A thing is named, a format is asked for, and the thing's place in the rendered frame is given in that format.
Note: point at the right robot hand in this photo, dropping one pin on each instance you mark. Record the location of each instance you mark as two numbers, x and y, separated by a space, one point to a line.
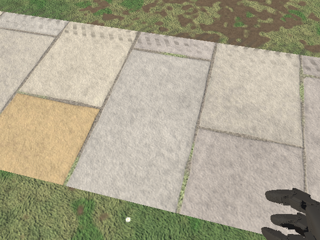
307 226

